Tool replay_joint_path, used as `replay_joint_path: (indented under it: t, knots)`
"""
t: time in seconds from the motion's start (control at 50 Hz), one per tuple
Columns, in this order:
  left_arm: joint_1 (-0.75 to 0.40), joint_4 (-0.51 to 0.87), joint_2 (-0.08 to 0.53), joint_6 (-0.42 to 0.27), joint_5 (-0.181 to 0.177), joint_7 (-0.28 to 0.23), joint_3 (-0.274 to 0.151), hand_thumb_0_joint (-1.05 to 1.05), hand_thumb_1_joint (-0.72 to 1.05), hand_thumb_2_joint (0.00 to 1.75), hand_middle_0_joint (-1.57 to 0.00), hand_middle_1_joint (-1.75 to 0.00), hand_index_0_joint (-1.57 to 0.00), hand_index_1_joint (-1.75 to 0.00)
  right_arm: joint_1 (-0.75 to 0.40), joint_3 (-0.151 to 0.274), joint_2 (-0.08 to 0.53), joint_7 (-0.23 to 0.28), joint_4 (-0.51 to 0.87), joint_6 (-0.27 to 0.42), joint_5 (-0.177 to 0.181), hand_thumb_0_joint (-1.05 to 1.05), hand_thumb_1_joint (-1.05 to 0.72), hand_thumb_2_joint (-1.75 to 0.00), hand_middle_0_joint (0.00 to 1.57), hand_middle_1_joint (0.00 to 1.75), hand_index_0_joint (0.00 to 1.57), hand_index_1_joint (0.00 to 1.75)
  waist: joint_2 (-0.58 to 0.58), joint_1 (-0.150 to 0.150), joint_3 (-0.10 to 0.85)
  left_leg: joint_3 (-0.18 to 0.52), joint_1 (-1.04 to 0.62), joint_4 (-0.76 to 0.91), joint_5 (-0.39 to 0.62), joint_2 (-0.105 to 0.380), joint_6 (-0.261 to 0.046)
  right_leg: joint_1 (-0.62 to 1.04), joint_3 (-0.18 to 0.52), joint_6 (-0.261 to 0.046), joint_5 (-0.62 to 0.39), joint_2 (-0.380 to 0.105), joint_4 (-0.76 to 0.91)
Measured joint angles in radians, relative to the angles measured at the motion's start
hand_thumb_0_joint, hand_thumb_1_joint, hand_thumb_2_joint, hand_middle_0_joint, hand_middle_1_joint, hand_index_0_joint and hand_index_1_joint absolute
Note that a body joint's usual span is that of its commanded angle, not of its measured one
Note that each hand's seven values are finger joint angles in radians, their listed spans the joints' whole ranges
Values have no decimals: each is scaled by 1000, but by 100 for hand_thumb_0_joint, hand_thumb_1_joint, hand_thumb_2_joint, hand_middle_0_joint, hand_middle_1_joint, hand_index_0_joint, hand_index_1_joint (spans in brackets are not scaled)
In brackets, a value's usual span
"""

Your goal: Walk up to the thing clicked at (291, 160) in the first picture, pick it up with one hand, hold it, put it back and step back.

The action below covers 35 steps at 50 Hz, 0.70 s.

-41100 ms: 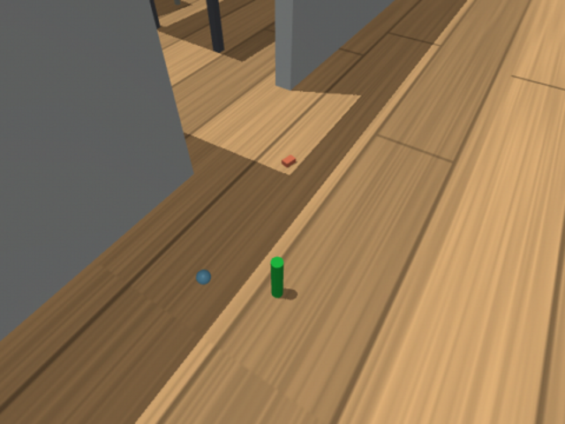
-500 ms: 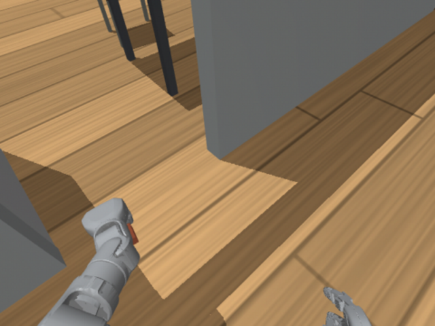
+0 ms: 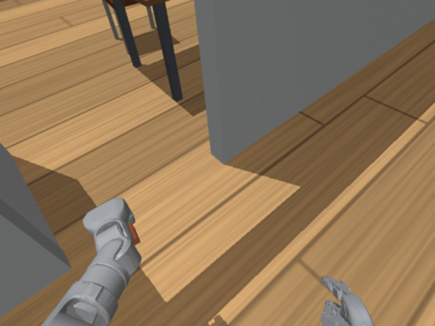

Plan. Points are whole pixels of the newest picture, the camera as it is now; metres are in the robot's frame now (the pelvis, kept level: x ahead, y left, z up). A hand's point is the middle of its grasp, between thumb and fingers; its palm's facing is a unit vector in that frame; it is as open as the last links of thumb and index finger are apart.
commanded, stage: hold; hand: left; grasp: from above
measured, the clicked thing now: (122, 239) +0.31 +0.23 -0.08
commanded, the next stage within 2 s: crouch in 0.58 s
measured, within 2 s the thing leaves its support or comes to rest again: neither
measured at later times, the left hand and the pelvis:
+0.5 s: hand (120, 237) +0.30 +0.22 -0.03, palm faces -0.34 -0.24 -0.91, open 7.1 cm; pelvis +0.00 +0.00 +0.00, yaw +0 degrees
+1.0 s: hand (127, 247) +0.30 +0.22 -0.08, palm faces -0.41 -0.21 -0.89, open 6.9 cm; pelvis +0.00 +0.00 -0.01, yaw +0 degrees
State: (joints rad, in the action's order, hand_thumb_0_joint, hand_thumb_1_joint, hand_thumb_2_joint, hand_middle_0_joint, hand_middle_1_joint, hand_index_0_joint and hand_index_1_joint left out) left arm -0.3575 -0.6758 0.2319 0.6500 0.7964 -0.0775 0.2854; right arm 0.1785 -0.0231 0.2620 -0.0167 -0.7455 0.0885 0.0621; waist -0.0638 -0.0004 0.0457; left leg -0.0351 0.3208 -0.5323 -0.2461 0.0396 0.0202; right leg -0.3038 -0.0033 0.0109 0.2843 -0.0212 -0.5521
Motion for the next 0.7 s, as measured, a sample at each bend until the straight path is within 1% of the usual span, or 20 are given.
replay_joint_path:
  t: [0.12, 0.26, 0.36, 0.52, 0.7]
  knots:
    - [-1, 14, 10, 5, 9, 24, 5, 0, 45, 10, -89, -31, -94, -28, -5, -4, -1, 7, 10, -3, 3, 2, -92, -91, 20, 30, 20, 30, 1, 2, -3, 1, -8, 7, 4, -1, 1, 7, -1, -1, -2, 0, 4]
    - [15, 30, 17, -8, 17, 43, 4, 0, 46, 8, -89, -32, -94, -28, -3, -1, -3, 14, 22, -1, 5, 2, -92, -91, 20, 30, 20, 30, 0, 5, -5, 0, -8, 10, 5, 0, 1, 5, 0, -1, -3, 0, 5]
    - [28, 38, 14, -16, 23, 28, 5, 0, 46, 7, -89, -33, -95, -29, -2, 1, -4, 16, 22, -2, 4, 2, -92, -91, 20, 30, 20, 30, 0, 7, -9, 0, -8, 9, 4, 0, 1, 6, 0, -1, -2, 1, 6]
    - [17, 22, 1, -6, 17, -3, 7, 1, 46, 6, -88, -34, -95, -29, -6, 2, -5, 12, 5, 0, 2, 2, -92, -91, 20, 30, 20, 30, 2, 9, -12, -1, -8, 11, 2, 0, 1, 7, 2, -1, -2, 1, 9]
    - [0, -2, -10, 9, 8, -7, 9, 1, 46, 5, -88, -35, -95, -29, -4, 5, -5, 3, 0, 2, 1, 2, -91, -90, 20, 30, 20, 30, 2, 5, -8, 0, -6, 9, -1, 1, 1, 6, 1, -1, -1, 2, 12]
